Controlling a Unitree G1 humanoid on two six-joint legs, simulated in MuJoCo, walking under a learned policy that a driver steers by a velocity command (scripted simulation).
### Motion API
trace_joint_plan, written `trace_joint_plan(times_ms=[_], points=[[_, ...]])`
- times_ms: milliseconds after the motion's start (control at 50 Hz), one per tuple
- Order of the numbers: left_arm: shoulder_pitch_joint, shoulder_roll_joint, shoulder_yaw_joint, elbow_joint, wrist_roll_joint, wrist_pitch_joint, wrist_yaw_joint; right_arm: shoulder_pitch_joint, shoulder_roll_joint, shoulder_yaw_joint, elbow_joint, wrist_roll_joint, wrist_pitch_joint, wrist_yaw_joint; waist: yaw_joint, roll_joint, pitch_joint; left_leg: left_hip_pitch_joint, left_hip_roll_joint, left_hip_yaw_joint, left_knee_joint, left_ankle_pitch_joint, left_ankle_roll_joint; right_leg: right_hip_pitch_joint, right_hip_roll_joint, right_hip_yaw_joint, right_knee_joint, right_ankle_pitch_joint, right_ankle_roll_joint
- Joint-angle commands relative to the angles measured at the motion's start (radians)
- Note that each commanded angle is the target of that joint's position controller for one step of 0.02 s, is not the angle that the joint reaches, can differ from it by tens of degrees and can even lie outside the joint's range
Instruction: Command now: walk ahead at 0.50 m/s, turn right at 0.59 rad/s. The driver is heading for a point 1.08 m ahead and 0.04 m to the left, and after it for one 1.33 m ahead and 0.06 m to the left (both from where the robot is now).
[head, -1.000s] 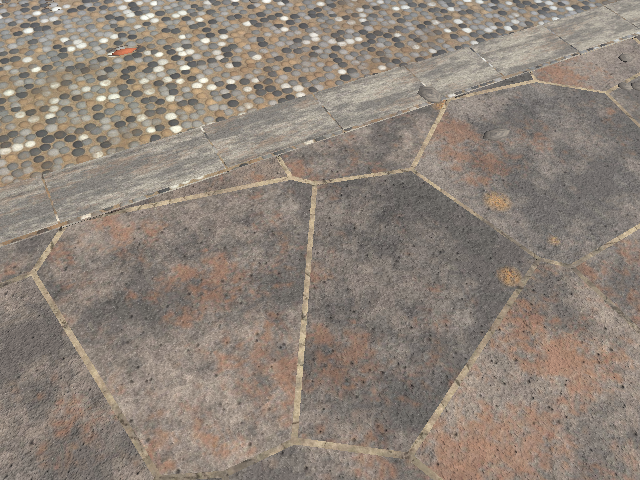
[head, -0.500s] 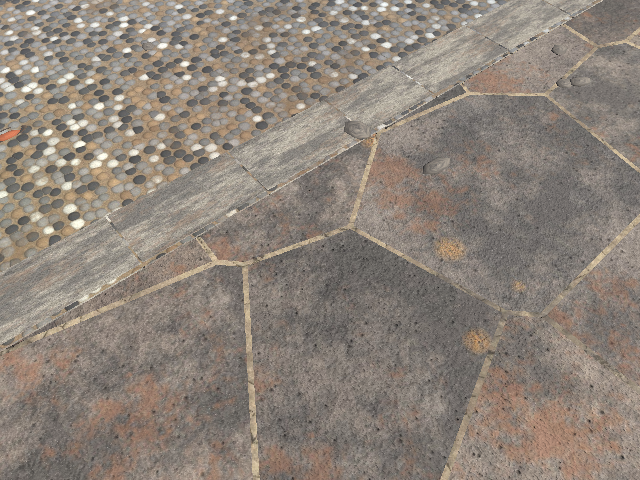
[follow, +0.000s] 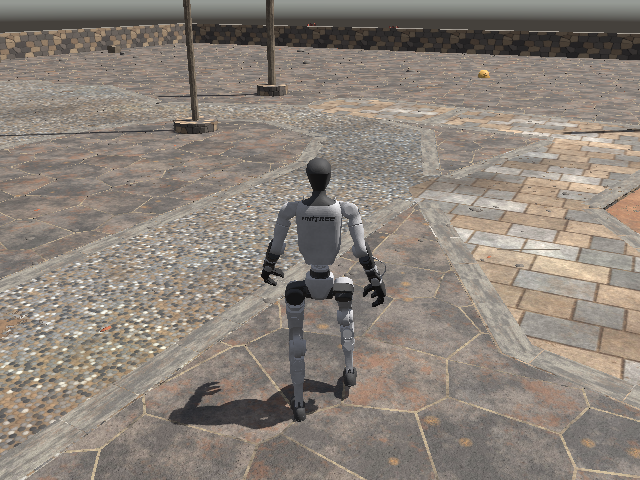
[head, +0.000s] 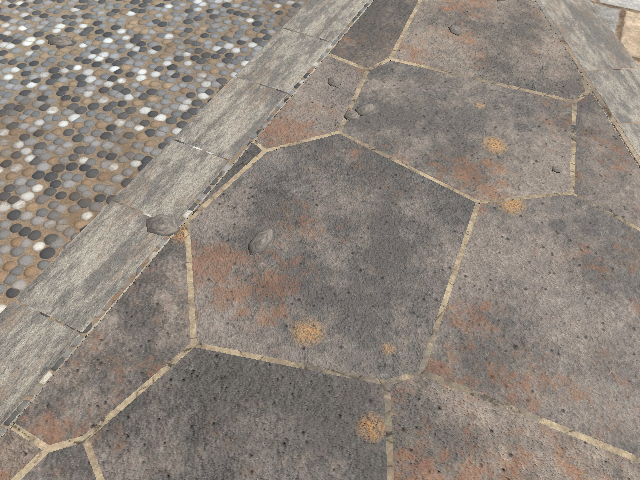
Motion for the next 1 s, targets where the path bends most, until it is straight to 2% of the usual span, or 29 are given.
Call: trace_joint_plan(times_ms=[20, 80, 120, 140, 160, 180, 200, 220, 240, 260, 280, 300, 320, 360, 400, 500, 600, 660, 680, 700, 720, 740, 760, 780, 800, 820, 840, 900, 1000], points=[[-0.089, 0.009, -0.007, -0.083, 0.001, -0.019, -0.019, -0.066, -0.17, -0.038, -0.06, 0.007, -0.01, -0.008, 0.005, 0.108, 0.025, 0.005, 0.252, -0.073, -0.118, 0.306, 0.137, 0.015, -0.004, -0.031, -0.146, 0.134, -0.011], [-0.163, 0.002, -0.011, -0.116, -0.003, -0.023, -0.034, -0.013, -0.191, -0.044, -0.027, 0.024, 0.003, -0.004, -0.014, 0.103, 0.053, 0.062, 0.277, -0.044, -0.105, 0.346, 0.128, 0.044, 0.017, -0.064, -0.245, 0.094, -0.042], [-0.166, 0.018, -0.004, -0.129, 0.0, -0.025, -0.038, 0.0, -0.21, -0.049, -0.01, 0.035, 0.014, 0.0, 0.008, 0.114, 0.05, 0.114, 0.297, -0.028, -0.052, 0.526, 0.122, 0.093, 0.053, -0.089, -0.292, 0.002, -0.079], [-0.138, 0.037, 0.006, -0.127, 0.006, -0.025, -0.037, -0.002, -0.227, -0.053, -0.005, 0.041, 0.018, -0.002, 0.037, 0.134, 0.023, 0.134, 0.3, -0.014, 0.012, 0.704, 0.115, 0.159, 0.084, -0.113, -0.306, -0.047, -0.101], [-0.05, 0.068, 0.024, -0.108, 0.011, -0.023, -0.034, -0.011, -0.239, -0.054, 0.0, 0.044, 0.024, -0.005, 0.098, 0.142, -0.034, 0.134, 0.288, 0.011, 0.134, 0.855, 0.099, 0.29, 0.121, -0.135, -0.342, -0.054, -0.127], [0.107, 0.114, 0.052, -0.061, 0.01, -0.02, -0.024, -0.012, -0.224, -0.045, 0.003, 0.043, 0.027, -0.009, 0.183, 0.126, -0.118, 0.055, 0.254, 0.047, 0.319, 0.886, 0.072, 0.531, 0.157, -0.146, -0.401, 0.023, -0.158], [0.271, 0.189, 0.077, -0.026, 0.01, -0.01, -0.005, -0.004, -0.174, -0.022, -0.016, 0.015, 0.021, -0.012, 0.245, 0.035, -0.232, -0.193, 0.214, 0.055, 0.615, 0.556, 0.032, 0.854, 0.017, 0.053, -0.362, 0.086, -0.207], [0.25, 0.287, 0.082, -0.024, 0.007, -0.018, -0.001, 0.119, -0.045, 0.024, -0.053, -0.005, -0.001, 0.006, 0.121, -0.214, -0.365, -0.58, 0.026, -0.035, 0.972, -0.337, -0.025, 1.137, -0.257, 0.605, -0.459, -0.069, -0.395], [0.285, 0.19, 0.057, -0.034, 0.007, -0.026, -0.005, 0.02, -0.145, 0.002, -0.037, 0.033, -0.025, 0.017, 0.206, -0.082, -0.427, -0.66, 0.035, -0.214, 1.074, -0.356, -0.017, 1.122, -0.282, 0.7, -0.565, -0.157, -0.393], [0.237, 0.158, 0.043, -0.019, 0.013, -0.036, -0.009, -0.089, -0.175, -0.008, -0.077, 0.063, -0.034, 0.02, 0.206, -0.067, -0.258, -0.733, 0.073, -0.201, 1.076, -0.275, -0.005, 1.001, -0.242, 0.53, -0.583, -0.081, -0.345], [0.173, 0.133, 0.034, -0.016, 0.009, -0.042, -0.009, -0.116, -0.158, -0.002, -0.082, 0.051, -0.039, 0.013, 0.164, -0.011, -0.169, -0.712, 0.117, -0.193, 1.002, -0.182, 0.001, 0.854, -0.196, 0.407, -0.592, 0.009, -0.309], [0.115, 0.098, 0.023, -0.018, 0.014, -0.045, -0.009, -0.121, -0.156, -0.005, -0.073, 0.027, -0.036, 0.007, 0.128, -0.002, -0.111, -0.662, 0.143, -0.189, 0.936, -0.129, -0.006, 0.727, -0.161, 0.319, -0.614, 0.104, -0.29], [0.083, 0.073, 0.014, -0.024, 0.026, -0.05, -0.009, -0.089, -0.153, -0.008, -0.063, 0.023, -0.024, 0.009, 0.089, -0.02, -0.096, -0.591, 0.162, -0.2, 0.905, -0.089, -0.01, 0.639, -0.137, 0.267, -0.646, 0.154, -0.284], [0.067, 0.072, 0.015, -0.015, 0.023, -0.063, -0.007, -0.049, -0.117, -0.003, -0.046, 0.02, -0.002, 0.01, 0.056, -0.015, -0.087, -0.538, 0.167, -0.193, 0.849, -0.054, -0.028, 0.561, -0.128, 0.218, -0.706, 0.18, -0.296], [0.075, 0.092, 0.02, 0.006, 0.021, -0.074, -0.002, -0.087, -0.095, 0.003, -0.057, 0.011, 0.013, 0.006, 0.053, 0.0, -0.046, -0.566, 0.169, -0.188, 0.766, 0.014, -0.052, 0.519, -0.123, 0.161, -0.747, 0.211, -0.3], [0.131, 0.114, 0.023, 0.053, 0.016, -0.068, 0.017, -0.254, -0.059, 0.021, -0.094, 0.012, 0.002, 0.021, 0.111, 0.0, 0.013, -0.555, 0.13, -0.161, 0.425, 0.319, -0.057, 0.519, -0.067, 0.037, -0.771, 0.159, -0.24], [0.212, 0.139, 0.032, 0.115, 0.002, -0.056, 0.019, -0.364, -0.078, 0.02, -0.135, 0.023, -0.007, 0.045, 0.146, -0.01, 0.046, -0.561, 0.092, -0.166, 0.268, 0.318, -0.017, 0.653, -0.133, 0.059, -0.725, 0.114, -0.217], [0.207, 0.152, 0.039, 0.135, 0.0, -0.041, 0.027, -0.32, -0.107, 0.009, -0.132, 0.019, -0.012, 0.053, 0.106, -0.033, 0.018, -0.493, 0.065, -0.148, 0.229, 0.199, 0.026, 0.74, -0.16, 0.069, -0.637, 0.271, -0.185], [0.189, 0.156, 0.038, 0.135, 0.001, -0.035, 0.029, -0.244, -0.128, -0.003, -0.112, 0.017, -0.013, 0.05, 0.059, -0.037, -0.029, -0.379, 0.033, -0.114, 0.21, 0.181, 0.048, 0.742, -0.134, 0.046, -0.542, 0.43, -0.166], [0.191, 0.131, 0.028, 0.134, 0.008, -0.03, 0.032, -0.1, -0.171, -0.026, -0.069, 0.013, -0.012, 0.042, -0.005, -0.019, -0.128, -0.167, 0.022, -0.103, 0.217, 0.202, 0.079, 0.691, -0.079, 0.003, -0.359, 0.503, -0.137], [0.216, 0.077, 0.003, 0.113, 0.032, -0.028, 0.037, 0.065, -0.244, -0.044, -0.042, 0.004, -0.009, 0.033, -0.053, 0.104, -0.284, 0.124, 0.203, -0.313, 0.249, 0.241, 0.142, 0.503, -0.01, -0.048, -0.04, 0.23, -0.097], [0.354, -0.028, -0.024, 0.103, 0.018, -0.048, 0.027, 0.101, -0.301, -0.056, -0.019, 0.003, -0.005, 0.041, 0.024, 0.395, -0.389, 0.421, 0.388, -0.811, 0.105, -0.034, 0.303, 0.111, 0.172, -0.017, 0.279, -0.427, -0.034], [0.281, 0.08, -0.006, 0.117, 0.003, -0.066, 0.022, 0.088, -0.197, -0.029, -0.033, 0.025, -0.007, 0.044, -0.027, 0.27, -0.351, 0.409, 0.369, -0.862, 0.026, -0.204, 0.272, -0.003, 0.124, 0.096, 0.379, -0.471, -0.043], [0.178, 0.122, 0.007, 0.087, -0.017, -0.076, 0.017, 0.023, -0.162, -0.017, -0.042, 0.023, -0.007, 0.039, -0.026, 0.206, -0.212, 0.29, 0.344, -0.713, 0.012, -0.19, 0.229, -0.064, 0.075, 0.069, 0.383, -0.38, -0.055], [0.121, 0.112, 0.003, 0.075, -0.012, -0.081, 0.022, -0.042, -0.153, -0.013, -0.053, 0.012, -0.005, 0.036, -0.001, 0.119, -0.137, 0.158, 0.311, -0.613, -0.003, -0.089, 0.211, -0.04, 0.025, 0.038, 0.341, -0.291, -0.056], [0.093, 0.105, 0.007, 0.07, 0.004, -0.08, 0.025, -0.084, -0.129, -0.006, -0.058, 0.003, -0.005, 0.036, 0.022, 0.1, -0.079, 0.048, 0.28, -0.537, -0.028, 0.017, 0.21, -0.011, -0.005, 0.03, 0.281, -0.236, -0.052], [0.115, 0.095, 0.009, 0.075, 0.007, -0.072, 0.024, -0.105, -0.11, 0.001, -0.06, -0.008, -0.009, 0.035, 0.055, 0.128, -0.074, -0.019, 0.258, -0.488, -0.051, 0.09, 0.206, 0.051, -0.029, 0.038, 0.25, -0.196, -0.05], [0.139, 0.051, 0.002, 0.085, 0.011, -0.048, 0.026, -0.105, -0.117, -0.001, -0.044, 0.004, -0.02, 0.033, 0.083, 0.13, -0.055, -0.095, 0.239, -0.389, -0.116, 0.189, 0.229, 0.086, -0.045, 0.02, 0.164, -0.156, -0.024], [-0.011, 0.023, -0.01, 0.051, 0.018, -0.052, 0.022, -0.063, -0.152, -0.011, -0.012, 0.011, -0.01, 0.013, 0.046, 0.104, -0.001, -0.079, 0.198, -0.256, -0.161, 0.269, 0.202, 0.035, -0.041, -0.006, -0.12, 0.101, 0.007]])
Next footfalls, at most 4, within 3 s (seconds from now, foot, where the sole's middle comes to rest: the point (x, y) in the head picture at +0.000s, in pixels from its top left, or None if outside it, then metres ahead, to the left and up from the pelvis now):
0.20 right None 0.27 -0.15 -0.78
0.70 left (283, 422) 0.60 0.05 -0.78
1.24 right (395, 313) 0.86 -0.23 -0.78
1.80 left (290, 227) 1.15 0.01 -0.78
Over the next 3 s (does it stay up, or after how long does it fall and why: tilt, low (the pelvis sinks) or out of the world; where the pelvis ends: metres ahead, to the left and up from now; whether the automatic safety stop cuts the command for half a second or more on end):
stays up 1.36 0.00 -0.01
